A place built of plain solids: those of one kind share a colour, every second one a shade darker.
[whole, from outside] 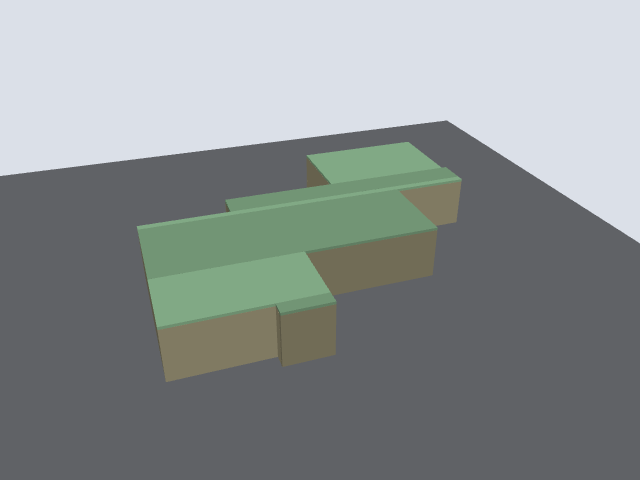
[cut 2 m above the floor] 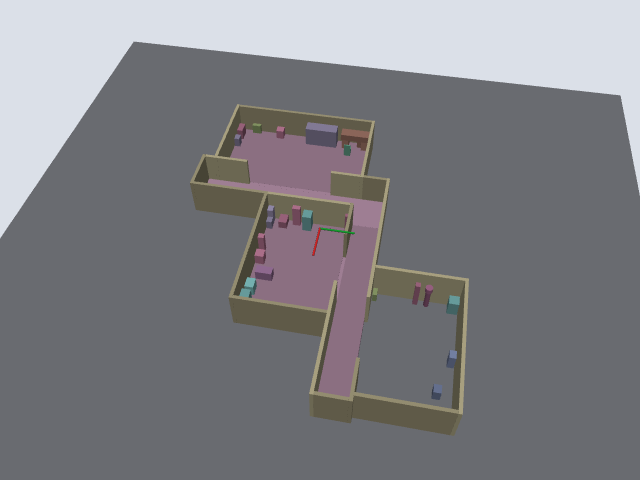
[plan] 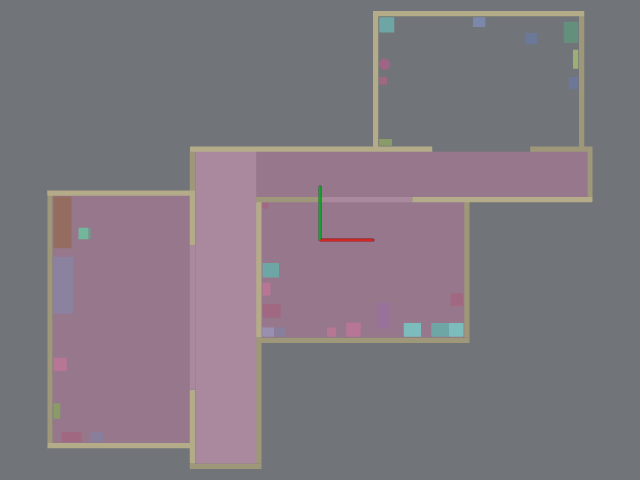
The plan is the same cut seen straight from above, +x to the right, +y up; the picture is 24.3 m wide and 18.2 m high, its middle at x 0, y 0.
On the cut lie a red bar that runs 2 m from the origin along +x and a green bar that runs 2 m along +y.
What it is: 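One storey of an old house, long lived in; a hall and three lower rooms beside it, each open to the hall along a stretch without wall, rail or kerb; a room's floor lies below the hall's by a bare drop, by one riser or not at all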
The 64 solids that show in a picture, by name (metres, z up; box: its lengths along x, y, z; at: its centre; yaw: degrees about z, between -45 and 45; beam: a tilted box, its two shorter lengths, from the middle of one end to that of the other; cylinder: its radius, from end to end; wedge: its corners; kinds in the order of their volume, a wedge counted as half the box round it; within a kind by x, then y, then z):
{
 "floor_1": {"box": [5.2, 9.38, 0.52], "at": [-7.54, -3.01, 0.21]},
 "floor_2": {"box": [0.2, 5.48, 0.52], "at": [-4.84, -2.94, 0.21]},
 "floor_3": {"box": [2.32, 11.82, 0.52], "at": [-3.58, -2.57, 0.21]},
 "floor_4": {"box": [7.68, 5.13, 0.36], "at": [1.63, -1.14, 0.13]},
 "floor_5": {"box": [3.38, 0.2, 0.36], "at": [1.8, 1.53, 0.13]},
 "floor_6": {"box": [12.55, 1.71, 0.52], "at": [3.86, 2.49, 0.21]},
 "wall_1": {"box": [0.2, 9.38, 3.09], "at": [-10.24, -3.01, 1.5]},
 "wall_2": {"box": [5.6, 0.2, 3.09], "at": [-7.54, -7.8, 1.5]},
 "wall_3": {"box": [5.6, 0.2, 3.09], "at": [-7.54, 1.78, 1.5]},
 "wall_4": {"box": [0.2, 0.58, 3.09], "at": [-4.84, -8.19, 1.5]},
 "wall_5": {"box": [0.2, 2.02, 3.09], "at": [-4.84, -6.69, 1.5]},
 "wall_6": {"box": [0.2, 1.88, 3.09], "at": [-4.84, 0.74, 1.5]},
 "wall_7": {"box": [0.2, 1.47, 3.09], "at": [-4.84, 2.61, 1.5]},
 "wall_8": {"box": [2.72, 0.2, 3.09], "at": [-3.58, -8.58, 1.5]},
 "wall_9": {"box": [0.2, 4.58, 3.09], "at": [-2.32, -6.19, 1.5]},
 "wall_10": {"box": [0.2, 5.13, 3.09], "at": [-2.32, -1.14, 1.5]},
 "wall_11": {"box": [2.53, 0.2, 3.09], "at": [-1.15, 1.53, 1.5]},
 "wall_12": {"box": [9.19, 0.2, 3.09], "at": [-0.34, 3.44, 1.5]},
 "wall_13": {"box": [8.08, 0.2, 3.09], "at": [1.63, -3.8, 1.5]},
 "wall_14": {"box": [0.2, 4.94, 3.09], "at": [2.11, 6.01, 1.5]},
 "wall_15": {"box": [0.2, 5.13, 3.09], "at": [5.57, -1.14, 1.5]},
 "wall_16": {"box": [8.01, 0.2, 3.09], "at": [6.02, 8.58, 1.5]},
 "wall_17": {"box": [6.85, 0.2, 3.09], "at": [6.92, 1.53, 1.5]},
 "wall_18": {"box": [2.37, 0.2, 3.09], "at": [9.15, 3.44, 1.5]},
 "wall_19": {"box": [0.2, 4.94, 3.09], "at": [9.92, 6.01, 1.5]},
 "wall_20": {"box": [0.2, 1.71, 3.09], "at": [10.24, 2.49, 1.5]},
 "roof_1": {"box": [8.12, 4.0, 0.16], "at": [-6.28, -5.9, 3.12]},
 "roof_2": {"box": [2.72, 0.78, 0.16], "at": [-3.58, -8.29, 3.12]},
 "roof_3": {"box": [16.01, 5.33, 0.16], "at": [-2.33, -1.24, 3.12]},
 "roof_4": {"box": [20.68, 0.45, 0.16], "at": [0.0, 1.66, 3.12]},
 "roof_5": {"box": [15.27, 1.67, 0.16], "at": [2.7, 2.71, 3.12]},
 "roof_6": {"box": [8.01, 5.14, 0.16], "at": [6.02, 6.11, 3.12]},
 "workbench_1": {"box": [0.75, 2.16, 1.37], "at": [-9.73, -1.71, 1.16]},
 "carton_stack_1": {"box": [0.63, 0.56, 1.24], "at": [-1.87, -1.15, 0.93]},
 "carton_stack_2": {"box": [0.58, 0.58, 1.05], "at": [2.53, 8.16, 0.48]},
 "carton_stack_3": {"box": [0.66, 0.52, 0.75], "at": [3.51, -3.41, 0.68]},
 "carton_stack_4": {"box": [1.22, 0.53, 1.08], "at": [4.83, -3.41, 0.84]},
 "carton_stack_5": {"box": [0.55, 0.53, 0.21], "at": [5.16, -3.41, 1.49]},
 "tall_odds_1": {"box": [0.51, 0.51, 0.66], "at": [-9.85, -4.72, 0.8]},
 "tall_odds_2": {"box": [0.77, 0.39, 0.77], "at": [-9.42, -7.47, 0.85]},
 "tall_odds_3": {"box": [0.24, 0.22, 1.39], "at": [-2.07, 1.29, 1.0]},
 "tall_odds_4": {"box": [0.31, 0.49, 1.5], "at": [-2.03, -1.86, 1.06]},
 "tall_odds_5": {"box": [0.7, 0.52, 0.54], "at": [-1.84, -2.69, 0.58]},
 "tall_odds_6": {"box": [0.35, 0.36, 1.32], "at": [0.44, -3.49, 0.96]},
 "tall_odds_7": {"box": [0.55, 0.54, 0.73], "at": [1.27, -3.4, 0.67]},
 "tall_odds_8": {"box": [0.31, 0.28, 1.8], "at": [2.39, 6.04, 0.85]},
 "tall_odds_9": {"box": [0.49, 0.49, 0.74], "at": [5.19, -2.26, 0.68]},
 "desk_1": {"box": [0.69, 1.97, 0.47], "at": [-9.76, 0.67, 1.43]},
 "desk_2": {"box": [0.69, 0.46, 0.72], "at": [-9.76, 1.34, 0.83]},
 "chest_drawers_1": {"box": [0.55, 0.81, 1.28], "at": [9.52, 7.87, 0.59]},
 "side_table_1": {"box": [0.47, 0.37, 1.09], "at": [6.03, 8.27, 0.49]},
 "side_table_2": {"box": [0.48, 0.42, 0.8], "at": [8.0, 7.63, 0.35]},
 "side_table_3": {"box": [0.36, 0.47, 0.82], "at": [9.61, 5.95, 0.36]},
 "crate_stack_1": {"box": [0.48, 0.37, 0.67], "at": [-8.47, -7.48, 0.81]},
 "crate_stack_2": {"box": [0.44, 0.36, 1.18], "at": [-1.96, -3.49, 0.9]},
 "crate_stack_3": {"box": [0.44, 0.36, 0.62], "at": [-1.52, -3.49, 0.62]},
 "trunk_1": {"box": [0.51, 0.99, 0.66], "at": [2.41, -2.87, 0.64]},
 "radiator_1": {"box": [0.26, 0.6, 0.67], "at": [-9.98, -6.48, 0.81]},
 "radiator_2": {"box": [0.5, 0.26, 0.66], "at": [2.49, 3.7, 0.28]},
 "radiator_3": {"box": [0.2, 0.72, 0.75], "at": [9.69, 6.85, 0.32]},
 "floor_lamp_round_1": {"cylinder": 0.15, "from": [2.45, 6.67, 0.0], "to": [2.45, 6.67, 1.36]},
 "floor_lamp_round_2": {"cylinder": 0.21, "from": [2.45, 6.67, 1.36], "to": [2.45, 6.67, 1.7]},
 "dining_chair_1": {"box": [0.37, 0.44, 0.48], "at": [-8.97, 0.24, 0.71]},
 "dining_chair_2": {"box": [0.08, 0.44, 0.92], "at": [-8.74, 0.24, 0.93]}
}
